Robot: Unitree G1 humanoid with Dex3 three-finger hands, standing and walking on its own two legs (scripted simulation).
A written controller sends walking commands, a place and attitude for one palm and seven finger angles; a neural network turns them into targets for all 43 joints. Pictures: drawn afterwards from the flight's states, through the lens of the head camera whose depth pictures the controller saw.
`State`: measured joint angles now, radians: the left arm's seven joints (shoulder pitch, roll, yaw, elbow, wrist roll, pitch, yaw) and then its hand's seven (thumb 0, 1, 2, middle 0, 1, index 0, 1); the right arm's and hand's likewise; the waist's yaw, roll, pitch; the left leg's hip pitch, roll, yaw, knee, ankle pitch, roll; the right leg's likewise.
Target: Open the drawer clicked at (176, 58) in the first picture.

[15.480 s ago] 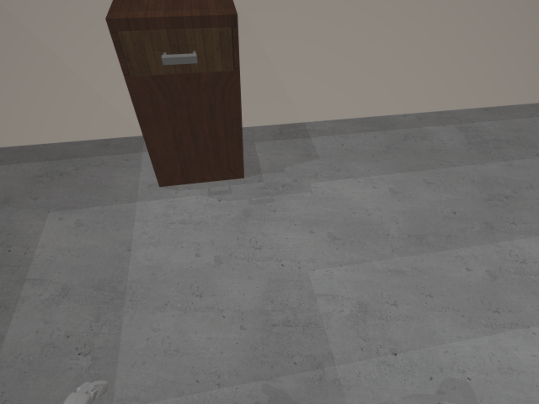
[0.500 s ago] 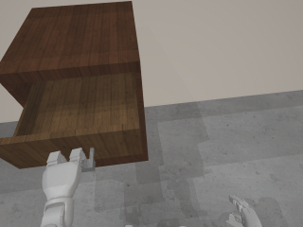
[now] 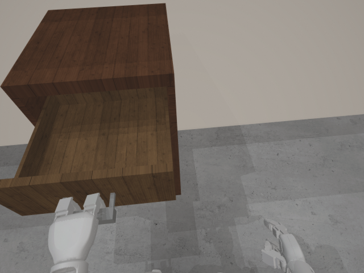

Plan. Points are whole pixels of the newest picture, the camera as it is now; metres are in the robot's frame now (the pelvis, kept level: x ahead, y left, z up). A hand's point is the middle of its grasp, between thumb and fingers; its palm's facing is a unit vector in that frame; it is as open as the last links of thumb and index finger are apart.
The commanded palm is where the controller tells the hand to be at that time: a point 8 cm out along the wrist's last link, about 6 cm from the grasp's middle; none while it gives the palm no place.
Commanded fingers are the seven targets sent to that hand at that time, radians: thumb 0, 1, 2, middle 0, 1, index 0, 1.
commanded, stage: pull the drawer open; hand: left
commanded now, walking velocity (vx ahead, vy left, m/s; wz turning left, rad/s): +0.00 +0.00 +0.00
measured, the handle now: (87, 208) +0.26 +0.24 -0.02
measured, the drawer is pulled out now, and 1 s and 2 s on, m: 0.27 0.30 0.30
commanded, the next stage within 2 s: open the thumb to release the handle in 0.44 s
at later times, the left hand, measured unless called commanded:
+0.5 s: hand (84, 254) +0.17 +0.22 -0.04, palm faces -0.01 -0.07 -1.00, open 6.2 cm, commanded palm +0.13 +0.21 +0.01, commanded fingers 0.00 0.90 0.90 -0.40 -1.35 -0.40 -1.35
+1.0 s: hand (82, 253) +0.17 +0.23 -0.03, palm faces -0.01 -0.05 -1.00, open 11.5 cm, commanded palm +0.14 +0.22 +0.01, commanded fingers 0.00 -0.50 0.30 -0.30 -1.20 -0.30 -1.20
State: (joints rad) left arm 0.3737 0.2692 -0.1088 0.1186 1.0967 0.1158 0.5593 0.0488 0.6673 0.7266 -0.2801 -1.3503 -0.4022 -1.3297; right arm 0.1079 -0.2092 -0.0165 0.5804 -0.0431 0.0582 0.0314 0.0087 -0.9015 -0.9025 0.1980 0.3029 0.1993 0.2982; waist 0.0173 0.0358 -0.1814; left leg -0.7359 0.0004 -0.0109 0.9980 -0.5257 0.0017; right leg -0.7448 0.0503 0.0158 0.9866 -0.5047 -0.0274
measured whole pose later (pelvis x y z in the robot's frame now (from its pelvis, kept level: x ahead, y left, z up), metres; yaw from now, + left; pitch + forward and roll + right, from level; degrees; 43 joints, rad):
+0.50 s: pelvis -0.01 +0.00 -0.01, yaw +0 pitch +15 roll +0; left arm 0.49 0.28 -0.11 0.02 1.10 0.09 0.58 0.04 0.66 0.74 -0.28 -1.34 -0.38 -1.32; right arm 0.10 -0.21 -0.01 0.55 -0.06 0.06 0.05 0.01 -0.90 -0.90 0.20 0.30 0.20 0.30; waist 0.03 0.04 -0.19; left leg -0.80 0.00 -0.01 1.07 -0.55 0.00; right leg -0.81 0.05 0.01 1.07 -0.53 -0.03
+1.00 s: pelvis -0.02 -0.02 -0.01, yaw +1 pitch +14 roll +1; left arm 0.37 0.29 -0.09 0.14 1.09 0.08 0.57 0.00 -0.13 0.46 -0.33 -1.23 -0.34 -1.24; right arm 0.10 -0.23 -0.03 0.61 -0.04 0.05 -0.03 0.01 -0.90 -0.90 0.20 0.30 0.20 0.30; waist 0.04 0.04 -0.17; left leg -0.77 0.00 -0.03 1.01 -0.50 -0.02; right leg -0.78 0.05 0.00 1.03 -0.49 -0.05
